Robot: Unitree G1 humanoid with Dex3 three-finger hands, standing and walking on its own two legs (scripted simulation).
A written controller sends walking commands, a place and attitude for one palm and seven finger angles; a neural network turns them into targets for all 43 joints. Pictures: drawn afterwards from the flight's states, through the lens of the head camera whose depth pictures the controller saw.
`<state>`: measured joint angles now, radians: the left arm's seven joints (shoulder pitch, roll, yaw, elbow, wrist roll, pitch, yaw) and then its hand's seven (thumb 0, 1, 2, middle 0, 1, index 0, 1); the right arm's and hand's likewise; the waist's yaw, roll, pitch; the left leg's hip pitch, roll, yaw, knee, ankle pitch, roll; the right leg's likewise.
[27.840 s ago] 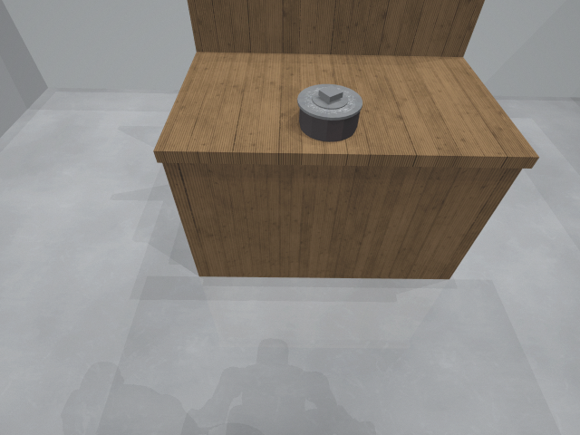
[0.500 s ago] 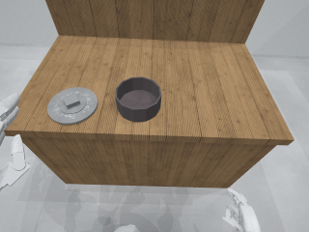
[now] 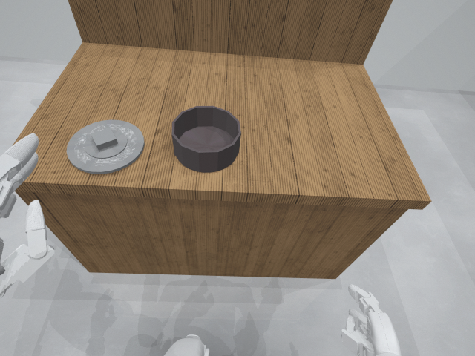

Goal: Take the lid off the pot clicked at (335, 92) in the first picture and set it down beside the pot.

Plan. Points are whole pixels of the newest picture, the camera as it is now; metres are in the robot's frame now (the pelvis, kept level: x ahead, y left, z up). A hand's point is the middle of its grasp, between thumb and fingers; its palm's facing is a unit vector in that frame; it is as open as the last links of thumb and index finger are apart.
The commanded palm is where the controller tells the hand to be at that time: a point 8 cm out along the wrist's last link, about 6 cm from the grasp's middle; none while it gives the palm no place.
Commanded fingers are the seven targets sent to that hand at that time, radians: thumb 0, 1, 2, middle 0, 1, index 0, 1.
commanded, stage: step back with the hand held close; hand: left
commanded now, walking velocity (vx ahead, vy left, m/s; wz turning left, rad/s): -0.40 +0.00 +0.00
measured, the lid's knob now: (104, 138) +0.58 +0.36 -0.05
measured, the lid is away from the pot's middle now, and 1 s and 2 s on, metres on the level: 0.25 0.25 0.25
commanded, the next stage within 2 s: stop stepping back and stand still in 0.52 s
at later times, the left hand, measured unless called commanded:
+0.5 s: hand (4, 313) +0.13 +0.23 +0.18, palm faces +0.25 -0.89 -0.38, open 7.4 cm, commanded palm +0.08 +0.29 +0.19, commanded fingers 0.00 0.90 0.90 -0.20 -0.30 -0.20 -0.30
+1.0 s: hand out of the picture +0.00 +0.28 +0.18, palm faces +0.33 -0.85 -0.41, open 7.4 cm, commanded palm -0.04 +0.32 +0.19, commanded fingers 0.00 0.90 0.90 -0.20 -0.30 -0.20 -0.30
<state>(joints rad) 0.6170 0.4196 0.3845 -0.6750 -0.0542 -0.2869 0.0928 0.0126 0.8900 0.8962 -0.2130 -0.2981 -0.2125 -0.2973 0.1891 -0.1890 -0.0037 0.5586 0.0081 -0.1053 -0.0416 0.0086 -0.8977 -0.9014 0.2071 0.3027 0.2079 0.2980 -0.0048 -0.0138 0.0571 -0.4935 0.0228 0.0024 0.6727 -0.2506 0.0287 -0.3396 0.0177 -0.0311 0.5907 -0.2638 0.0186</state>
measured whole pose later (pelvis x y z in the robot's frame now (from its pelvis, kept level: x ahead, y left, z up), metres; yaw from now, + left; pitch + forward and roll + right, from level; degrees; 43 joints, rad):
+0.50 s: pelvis -0.07 +0.02 +0.00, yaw -3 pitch +0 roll -2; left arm 0.59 0.42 0.36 -0.64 -0.05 -0.28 0.09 0.01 0.89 0.90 -0.21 -0.30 -0.21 -0.30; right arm 0.21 -0.17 0.00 0.61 0.01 -0.08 -0.04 0.01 -0.90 -0.90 0.21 0.30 0.21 0.30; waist -0.02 -0.07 -0.01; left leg -0.52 -0.01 0.01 0.98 -0.45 -0.01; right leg -0.29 -0.02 0.00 0.58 -0.29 0.04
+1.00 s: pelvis -0.19 +0.04 +0.00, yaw -3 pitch -2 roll -3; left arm 0.61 0.42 0.39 -0.58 -0.06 -0.22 0.09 0.01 0.89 0.90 -0.21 -0.30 -0.21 -0.30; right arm 0.29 -0.20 0.00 0.62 0.02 -0.05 -0.02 0.01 -0.90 -0.90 0.21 0.30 0.21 0.30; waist 0.01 -0.01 -0.06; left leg -0.53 -0.01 0.00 1.12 -0.40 0.03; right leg -0.21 0.01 -0.06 0.58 -0.34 0.00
